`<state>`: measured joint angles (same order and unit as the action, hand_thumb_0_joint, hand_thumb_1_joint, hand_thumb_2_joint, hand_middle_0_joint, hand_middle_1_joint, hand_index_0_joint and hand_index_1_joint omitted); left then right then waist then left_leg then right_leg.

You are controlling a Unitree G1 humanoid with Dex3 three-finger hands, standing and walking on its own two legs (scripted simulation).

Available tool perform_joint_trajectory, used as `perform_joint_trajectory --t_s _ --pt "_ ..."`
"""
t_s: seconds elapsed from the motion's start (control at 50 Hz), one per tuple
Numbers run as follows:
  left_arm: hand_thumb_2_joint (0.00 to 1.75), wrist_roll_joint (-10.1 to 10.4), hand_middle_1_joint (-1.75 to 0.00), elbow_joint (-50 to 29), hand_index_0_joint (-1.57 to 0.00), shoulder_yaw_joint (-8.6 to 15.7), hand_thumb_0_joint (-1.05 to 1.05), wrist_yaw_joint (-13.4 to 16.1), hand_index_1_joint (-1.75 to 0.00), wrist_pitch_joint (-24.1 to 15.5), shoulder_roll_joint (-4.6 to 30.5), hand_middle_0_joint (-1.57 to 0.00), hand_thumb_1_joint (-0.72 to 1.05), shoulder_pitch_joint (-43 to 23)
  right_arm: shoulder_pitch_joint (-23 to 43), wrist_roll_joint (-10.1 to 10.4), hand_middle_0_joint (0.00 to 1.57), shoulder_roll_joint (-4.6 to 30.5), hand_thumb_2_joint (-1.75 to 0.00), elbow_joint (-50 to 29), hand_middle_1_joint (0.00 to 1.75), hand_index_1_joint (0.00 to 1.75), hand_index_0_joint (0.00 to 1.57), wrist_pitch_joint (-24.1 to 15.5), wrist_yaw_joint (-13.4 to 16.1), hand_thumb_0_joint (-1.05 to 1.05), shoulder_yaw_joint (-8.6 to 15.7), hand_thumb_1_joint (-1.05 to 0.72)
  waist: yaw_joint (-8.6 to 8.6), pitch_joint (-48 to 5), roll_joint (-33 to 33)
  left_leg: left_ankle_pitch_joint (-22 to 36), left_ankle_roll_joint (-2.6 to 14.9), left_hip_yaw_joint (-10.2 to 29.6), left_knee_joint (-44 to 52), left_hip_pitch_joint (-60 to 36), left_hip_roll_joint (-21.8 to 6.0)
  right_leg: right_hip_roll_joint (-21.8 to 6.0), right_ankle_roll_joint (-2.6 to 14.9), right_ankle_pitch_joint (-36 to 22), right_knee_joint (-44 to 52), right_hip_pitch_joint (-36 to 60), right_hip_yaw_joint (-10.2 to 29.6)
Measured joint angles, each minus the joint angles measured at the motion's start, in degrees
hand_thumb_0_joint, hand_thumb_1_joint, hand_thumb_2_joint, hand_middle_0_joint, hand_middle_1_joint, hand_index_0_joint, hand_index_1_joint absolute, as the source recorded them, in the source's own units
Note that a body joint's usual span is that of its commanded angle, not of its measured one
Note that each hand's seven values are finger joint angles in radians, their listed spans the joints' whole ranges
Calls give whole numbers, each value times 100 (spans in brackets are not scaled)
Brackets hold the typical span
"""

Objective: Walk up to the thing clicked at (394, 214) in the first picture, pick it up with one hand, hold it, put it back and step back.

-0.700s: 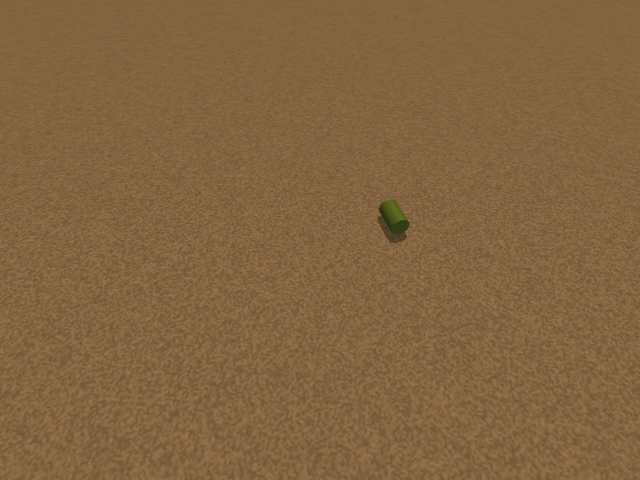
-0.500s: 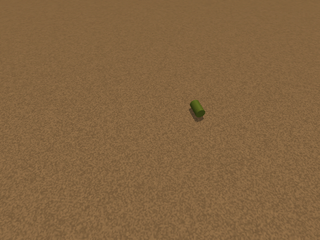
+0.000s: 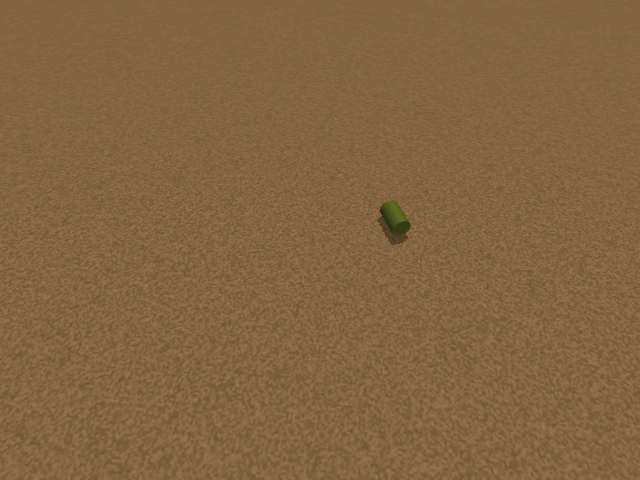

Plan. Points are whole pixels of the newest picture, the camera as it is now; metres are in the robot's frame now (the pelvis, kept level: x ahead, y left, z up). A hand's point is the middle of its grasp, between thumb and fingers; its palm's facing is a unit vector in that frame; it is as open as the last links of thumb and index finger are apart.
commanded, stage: stand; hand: left
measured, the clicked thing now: (394, 217) +1.33 -0.33 -0.74
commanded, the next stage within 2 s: walk up in 0.42 s
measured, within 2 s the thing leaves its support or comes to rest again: neither
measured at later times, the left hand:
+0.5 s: hand out of the picture +0.07 +0.26 -0.15, palm faces -0.08 -0.94 -0.34, open 7.4 cm
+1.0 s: hand (194, 417) +0.26 +0.19 -0.13, palm faces -0.34 -0.82 -0.46, open 7.4 cm
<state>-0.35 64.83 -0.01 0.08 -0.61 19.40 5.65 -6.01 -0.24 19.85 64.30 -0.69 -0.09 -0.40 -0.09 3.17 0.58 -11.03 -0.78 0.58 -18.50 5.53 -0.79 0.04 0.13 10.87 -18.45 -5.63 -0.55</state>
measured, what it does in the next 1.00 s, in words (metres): walks ahead, turning right: right foot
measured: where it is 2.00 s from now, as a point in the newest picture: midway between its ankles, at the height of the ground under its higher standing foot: (337, 366)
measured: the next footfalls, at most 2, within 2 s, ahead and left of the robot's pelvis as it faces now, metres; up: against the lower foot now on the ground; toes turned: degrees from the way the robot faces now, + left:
right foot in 0.72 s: +0.11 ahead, -0.20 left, +0.00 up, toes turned -23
left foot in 1.18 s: +0.48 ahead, +0.01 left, +0.00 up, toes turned -31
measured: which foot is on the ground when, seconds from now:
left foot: down 0.00-0.74, up 0.76-1.00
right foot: down 0.00-0.48, up 0.50-0.70, down 0.72-1.00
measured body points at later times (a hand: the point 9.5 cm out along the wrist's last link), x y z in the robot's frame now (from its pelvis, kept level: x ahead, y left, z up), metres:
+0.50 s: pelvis +0.00 +0.00 +0.00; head +0.01 -0.01 +0.45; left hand +0.07 +0.31 -0.13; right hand +0.08 -0.30 -0.13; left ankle -0.01 +0.13 -0.74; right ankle -0.01 -0.12 -0.74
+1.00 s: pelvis +0.15 -0.06 -0.02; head +0.13 -0.11 +0.43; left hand +0.28 +0.24 -0.10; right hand +0.16 -0.40 -0.13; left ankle +0.34 +0.05 -0.68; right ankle +0.07 -0.18 -0.75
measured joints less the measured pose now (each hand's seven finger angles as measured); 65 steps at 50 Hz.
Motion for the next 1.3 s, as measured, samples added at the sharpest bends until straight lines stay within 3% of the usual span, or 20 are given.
perform_joint_trajectory --t_s 0.42,0.48,0.52,0.58,0.66,0.72,0.76,0.8,0.86,0.96,1.04,1.12,1.18,1.22,1.24,1.3 --pt "90 -2 -30 -15 -20 30 0 -14 -30 29 15 -21 90 40 -55 -8 20 7 -90 -21 30 30 20 -17 10 1 -6 -90 7 -15 -17 45 29 -14 48 -55 37 -37 -28 -32 21 41 14" --pt "90 -73 -30 -390 -20 217 0 -209 -30 73 65 -21 90 425 -56 -158 21 56 -90 -407 30 30 20 -65 -232 1 230 -90 97 -4 -58 -790 219 -403 -454 112 24 -4 44 505 -688 -388 396" --pt "90 -99 -30 -434 -20 298 0 -298 -30 164 75 -21 90 647 -76 -181 21 169 -90 -751 30 30 20 -177 -317 1 353 -90 35 -36 53 -610 256 -692 -454 124 -81 -30 60 1036 -1734 -970 282" --pt "90 -105 -30 -485 -20 362 0 -399 -30 236 177 -21 90 734 -200 -213 21 312 -90 -1077 30 30 20 -233 -341 1 501 -90 -147 42 214 -401 151 -909 -364 -20 -241 -223 52 1237 -2899 -1657 -19" --pt "90 -23 -30 -818 -20 491 1 -534 -30 150 409 -21 90 907 -429 -272 21 512 -90 -1151 30 30 20 -92 -417 1 618 -90 -79 62 296 -762 42 -1261 -475 -370 -409 -598 -24 962 -2736 -1851 -227" --pt "90 -7 -30 -989 -20 601 0 -535 -30 16 638 -21 90 1113 -495 -308 21 638 -90 -1248 30 30 20 43 -470 1 670 -90 -55 -13 306 -1484 88 -1466 -1364 -335 -589 -731 -27 500 -2107 -1566 -335" --pt "90 -27 -30 -1087 -20 690 0 -408 -30 -123 658 -21 90 1149 -461 -310 20 758 -90 -1293 30 30 20 149 -465 1 710 -90 -17 33 594 -2040 279 -951 -2741 137 -816 -458 -11 738 -2549 -1599 -444" --pt "90 -24 -30 -1233 -20 697 0 -260 -30 -208 555 -21 90 1243 -376 -275 20 798 -90 -1321 30 30 20 268 -494 1 701 -90 110 92 761 -2171 222 -253 -4087 778 -524 -243 43 1017 -2795 -1546 -418" --pt "90 37 -30 -1216 -20 514 0 -138 -30 -220 274 -20 90 1486 -149 -207 20 769 -90 -1417 30 30 19 257 -581 2 589 -91 214 126 896 -1841 137 83 -4832 1612 -226 -10 118 940 -2313 -1123 -179" --pt "90 78 -30 -1161 -20 300 0 -26 -30 -308 16 -21 90 1791 -120 -175 20 613 -90 -1908 30 30 19 113 -716 1 453 -90 240 138 784 -790 100 216 -4167 2606 -396 33 3 729 -1390 -404 324" --pt "90 52 -30 -1211 -21 260 0 6 -31 -407 -8 -21 90 1891 -219 -232 20 691 -90 -2133 30 30 20 167 -816 1 498 -90 181 69 721 -148 -2 388 -3474 2975 -554 -4 -109 830 -1061 -122 687" --pt "90 -15 -30 -1321 -21 298 0 60 -31 -480 183 -22 89 1815 -330 -236 20 876 -90 -2161 30 30 20 218 -820 1 636 -90 32 50 743 111 -9 417 -2615 2786 -624 -40 -326 1157 -1069 26 916" --pt "90 -53 -30 -1439 -21 343 0 135 -31 -419 490 -22 89 1692 -479 -196 20 911 -90 -2107 30 30 20 175 -768 1 761 -90 -79 -13 606 22 16 262 -2127 2317 -513 -167 -432 1667 -1466 -19 1096" --pt "90 -64 -30 -1441 -21 427 0 228 -31 -331 789 -21 89 1428 -526 -229 20 702 -90 -2074 30 30 20 70 -676 1 779 -90 -172 145 87 -295 -24 -101 -2443 2240 -235 -439 -141 1866 -2600 -394 1331" --pt "90 -24 -30 -1438 -20 441 1 289 -31 -295 856 -21 90 1300 -592 -226 20 643 -90 -2093 30 30 20 -2 -634 1 751 -90 -202 201 -5 -460 -4 -222 -2576 2212 -232 -359 0 1909 -3415 -736 1329" --pt "90 77 -30 -1407 -20 356 1 332 -30 -285 872 -21 90 1009 -774 -135 20 486 -90 -1983 30 30 20 -24 -570 1 725 -90 -344 279 2 -606 109 -447 -2301 1810 -336 -155 268 1550 -5026 -1656 670"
